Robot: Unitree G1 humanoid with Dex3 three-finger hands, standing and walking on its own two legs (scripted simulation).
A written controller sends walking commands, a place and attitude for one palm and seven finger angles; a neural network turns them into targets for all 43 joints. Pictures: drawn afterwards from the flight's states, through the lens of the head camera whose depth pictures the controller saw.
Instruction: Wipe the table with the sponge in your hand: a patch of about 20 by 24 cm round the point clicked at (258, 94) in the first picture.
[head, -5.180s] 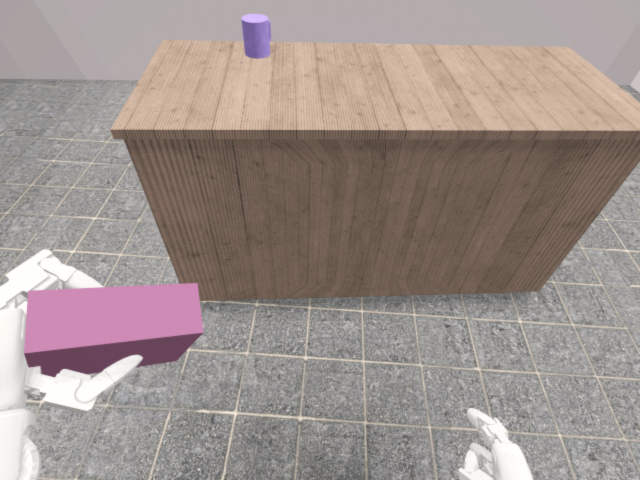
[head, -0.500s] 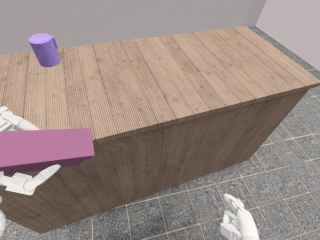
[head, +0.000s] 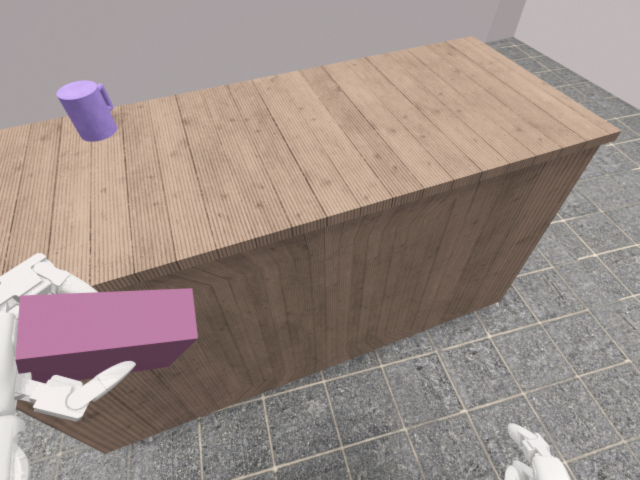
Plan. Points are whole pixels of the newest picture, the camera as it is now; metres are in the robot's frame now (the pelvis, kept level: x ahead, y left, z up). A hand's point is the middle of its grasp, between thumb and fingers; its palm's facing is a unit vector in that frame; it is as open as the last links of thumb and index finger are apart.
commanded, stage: come to a stop and stand still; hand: left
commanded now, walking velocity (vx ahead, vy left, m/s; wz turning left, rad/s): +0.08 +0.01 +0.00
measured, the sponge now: (134, 335) +0.23 +0.19 +0.13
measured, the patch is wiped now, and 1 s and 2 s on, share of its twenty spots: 0.00 0.00 0.00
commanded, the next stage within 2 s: look again from close up in 0.60 s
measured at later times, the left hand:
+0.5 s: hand (27, 388) +0.17 +0.25 +0.15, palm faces +0.39 -0.84 -0.38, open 9.4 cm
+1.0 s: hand (61, 380) +0.19 +0.25 +0.12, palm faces +0.22 -0.88 -0.42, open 9.5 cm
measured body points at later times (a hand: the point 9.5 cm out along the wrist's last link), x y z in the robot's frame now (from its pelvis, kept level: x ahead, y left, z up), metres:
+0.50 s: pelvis -0.04 +0.02 -0.01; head -0.04 +0.02 +0.44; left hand +0.15 +0.30 +0.17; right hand +0.12 -0.18 -0.11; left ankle -0.01 +0.14 -0.74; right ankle +0.02 -0.08 -0.74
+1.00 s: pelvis -0.03 +0.04 -0.01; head -0.02 +0.04 +0.44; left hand +0.17 +0.30 +0.14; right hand +0.11 -0.20 -0.09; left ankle -0.01 +0.14 -0.74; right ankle +0.02 -0.08 -0.74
